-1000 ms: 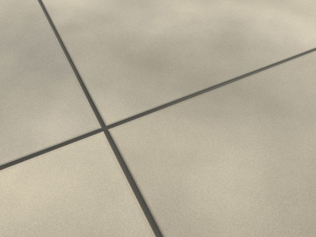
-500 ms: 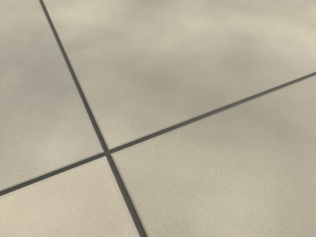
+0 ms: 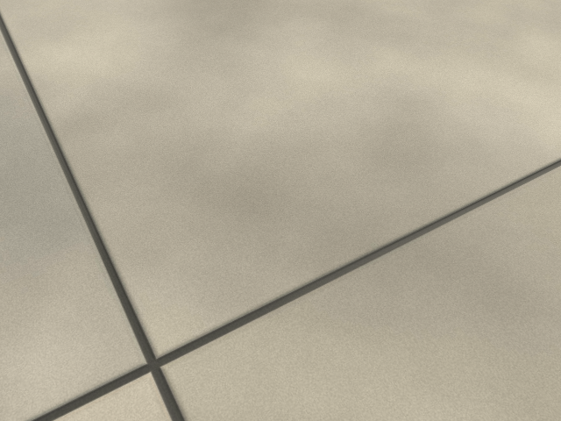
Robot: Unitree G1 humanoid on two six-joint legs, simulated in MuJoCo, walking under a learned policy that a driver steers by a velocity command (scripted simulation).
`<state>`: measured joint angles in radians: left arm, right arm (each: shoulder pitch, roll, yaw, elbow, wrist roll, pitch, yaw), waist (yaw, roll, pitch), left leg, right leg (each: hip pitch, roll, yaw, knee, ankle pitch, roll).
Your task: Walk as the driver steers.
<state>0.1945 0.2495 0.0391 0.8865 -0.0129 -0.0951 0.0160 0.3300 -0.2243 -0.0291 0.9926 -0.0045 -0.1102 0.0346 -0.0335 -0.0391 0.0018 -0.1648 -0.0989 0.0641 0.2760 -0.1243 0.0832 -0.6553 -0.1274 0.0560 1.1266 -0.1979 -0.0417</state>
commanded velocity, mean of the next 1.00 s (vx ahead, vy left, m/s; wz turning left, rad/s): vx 0.50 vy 0.00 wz -0.01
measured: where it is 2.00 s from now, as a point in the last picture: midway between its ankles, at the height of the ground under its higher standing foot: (325, 239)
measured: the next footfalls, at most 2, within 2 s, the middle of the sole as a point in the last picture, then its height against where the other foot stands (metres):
right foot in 0.30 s outside the picture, level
left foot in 0.88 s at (253, 367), level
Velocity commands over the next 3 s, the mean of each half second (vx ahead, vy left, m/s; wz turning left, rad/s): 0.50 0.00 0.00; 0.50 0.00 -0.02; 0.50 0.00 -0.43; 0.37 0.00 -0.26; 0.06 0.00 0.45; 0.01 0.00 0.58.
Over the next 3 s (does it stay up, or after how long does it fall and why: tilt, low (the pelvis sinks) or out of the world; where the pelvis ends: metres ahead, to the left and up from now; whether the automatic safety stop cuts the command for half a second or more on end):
stays up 1.10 -0.15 0.00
